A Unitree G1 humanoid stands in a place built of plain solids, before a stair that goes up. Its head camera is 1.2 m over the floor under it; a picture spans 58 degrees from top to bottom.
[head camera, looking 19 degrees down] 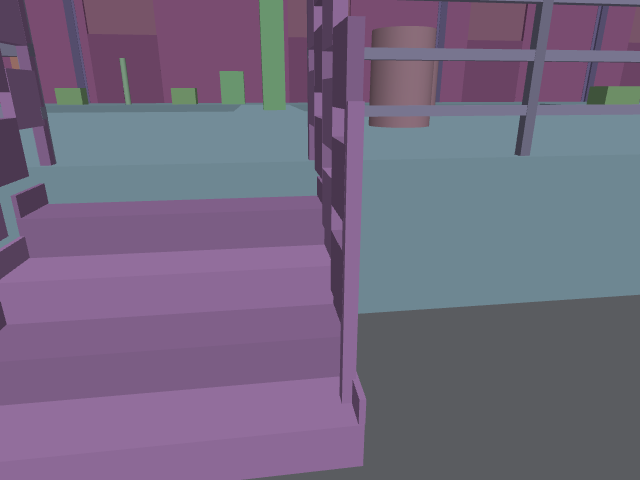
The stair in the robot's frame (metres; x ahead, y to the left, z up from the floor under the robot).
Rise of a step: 0.17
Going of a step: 0.26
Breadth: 1.32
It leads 8 degrees to the left of straight ahead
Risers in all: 5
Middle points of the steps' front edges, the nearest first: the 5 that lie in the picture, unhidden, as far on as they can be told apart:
1.04 0.51 0.17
1.30 0.54 0.35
1.56 0.58 0.52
1.82 0.61 0.70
2.08 0.65 0.87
